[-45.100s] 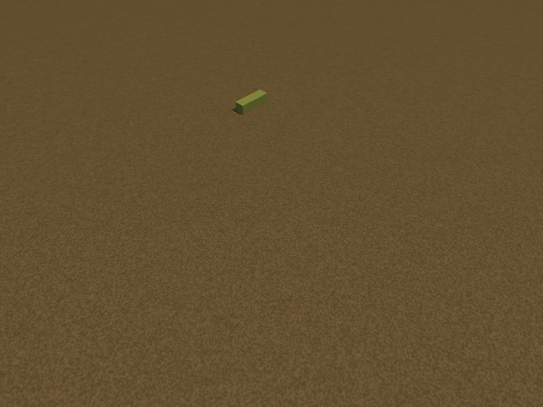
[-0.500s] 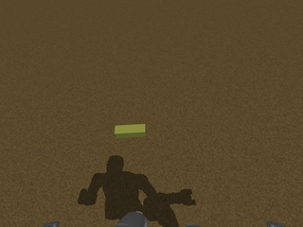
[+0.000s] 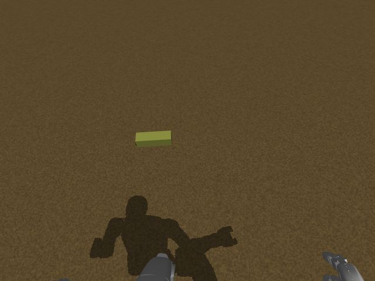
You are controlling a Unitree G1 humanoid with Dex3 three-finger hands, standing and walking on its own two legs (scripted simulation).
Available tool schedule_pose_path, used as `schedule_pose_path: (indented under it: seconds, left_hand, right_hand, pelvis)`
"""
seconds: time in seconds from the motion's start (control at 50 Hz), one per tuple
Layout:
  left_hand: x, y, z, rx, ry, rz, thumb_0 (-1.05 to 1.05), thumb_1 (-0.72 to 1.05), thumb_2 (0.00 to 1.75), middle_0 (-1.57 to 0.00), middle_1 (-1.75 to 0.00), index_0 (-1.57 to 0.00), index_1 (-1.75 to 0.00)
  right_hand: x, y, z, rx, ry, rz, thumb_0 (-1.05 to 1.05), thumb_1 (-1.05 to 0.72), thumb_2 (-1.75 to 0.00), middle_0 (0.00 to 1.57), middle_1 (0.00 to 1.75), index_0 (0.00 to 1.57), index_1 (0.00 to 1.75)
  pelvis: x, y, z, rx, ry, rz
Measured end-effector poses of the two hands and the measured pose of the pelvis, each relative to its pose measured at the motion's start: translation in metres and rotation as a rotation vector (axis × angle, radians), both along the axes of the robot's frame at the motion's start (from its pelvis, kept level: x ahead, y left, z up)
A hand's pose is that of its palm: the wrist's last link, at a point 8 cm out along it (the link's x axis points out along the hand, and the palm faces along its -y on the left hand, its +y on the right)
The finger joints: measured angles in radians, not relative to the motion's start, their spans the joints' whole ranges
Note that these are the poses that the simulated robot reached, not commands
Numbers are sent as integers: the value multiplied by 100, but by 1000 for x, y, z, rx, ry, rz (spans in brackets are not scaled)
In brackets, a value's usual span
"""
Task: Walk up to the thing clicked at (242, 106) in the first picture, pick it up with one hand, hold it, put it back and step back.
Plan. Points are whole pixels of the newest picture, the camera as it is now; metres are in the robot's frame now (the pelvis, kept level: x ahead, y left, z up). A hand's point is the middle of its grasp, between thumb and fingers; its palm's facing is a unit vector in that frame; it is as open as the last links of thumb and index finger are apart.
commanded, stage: step back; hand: left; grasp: from above
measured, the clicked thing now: (154, 138) +1.00 +0.29 -0.71
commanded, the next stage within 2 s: stand in 1.22 s
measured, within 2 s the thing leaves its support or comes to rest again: neither
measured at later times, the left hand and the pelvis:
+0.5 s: hand out of the picture -0.08 +0.29 -0.13, palm faces +0.08 -0.91 -0.40, open 7.4 cm; pelvis -0.10 +0.00 +0.02, yaw +4 degrees
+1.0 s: hand out of the picture -0.03 +0.30 -0.14, palm faces +0.08 -0.93 -0.37, open 7.4 cm; pelvis -0.07 +0.03 +0.02, yaw +4 degrees
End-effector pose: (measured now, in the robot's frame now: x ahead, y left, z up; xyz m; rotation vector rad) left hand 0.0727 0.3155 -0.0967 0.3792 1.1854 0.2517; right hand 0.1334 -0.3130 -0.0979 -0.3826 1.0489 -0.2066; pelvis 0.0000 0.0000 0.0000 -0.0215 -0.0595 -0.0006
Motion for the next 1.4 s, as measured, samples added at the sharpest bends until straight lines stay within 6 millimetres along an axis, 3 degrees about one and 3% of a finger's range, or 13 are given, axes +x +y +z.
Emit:
schedule_pose_path:
  seconds: [0.08,0.24,0.34,0.42,0.64,0.76,0.92,1.08,1.24,1.4]
  left_hand:
    - [-43,-7,13,17,19,25,0,90,90,-20,-30,-20,-30]
    - [-92,10,21,55,-58,68,0,90,90,-20,-30,-20,-30]
    - [-127,25,13,32,-39,114,0,90,90,-20,-30,-20,-30]
    - [-148,23,12,-2,4,125,0,90,90,-20,-30,-20,-30]
    - [-169,-8,7,-37,18,131,0,90,90,-20,-30,-20,-30]
    - [-167,1,8,-51,19,148,0,90,90,-20,-30,-20,-30]
    - [-132,28,-6,-59,40,124,0,90,90,-20,-30,-20,-30]
    - [-86,29,3,-53,-11,86,0,90,90,-20,-30,-20,-30]
    - [-53,25,12,-52,-58,54,0,90,90,-20,-30,-20,-30]
    - [-46,16,15,-78,-51,42,0,90,90,-20,-30,-20,-30]
  right_hand:
    - [-36,-6,0,15,43,-6,0,-90,-90,20,30,21,30]
    - [-119,-2,-14,15,207,43,0,-90,-90,20,30,21,30]
    - [-156,14,-10,27,228,36,0,-90,-90,20,30,21,30]
    - [-170,21,-1,39,207,30,1,-90,-90,20,30,21,30]
    - [-141,9,-3,48,138,39,0,-90,-90,20,30,21,30]
    - [-121,17,5,25,140,77,0,-90,-90,20,30,21,30]
    - [-103,46,6,24,110,58,0,-90,-90,20,30,21,30]
    - [-75,64,6,75,78,42,0,-90,-90,20,30,21,30]
    - [-58,67,8,89,54,32,0,-90,-90,20,30,21,30]
    - [-69,59,15,78,88,20,0,-90,-90,20,30,21,30]
  pelvis:
    - [-25,-4,9,46,9,7]
    - [-73,-1,7,40,21,90]
    - [-95,9,9,52,9,104]
    - [-101,7,16,38,10,101]
    - [-100,-3,16,10,4,79]
    - [-91,10,20,15,19,103]
    - [-75,29,14,29,21,81]
    - [-59,31,20,15,20,70]
    - [-54,32,24,20,16,63]
    - [-56,32,32,22,10,71]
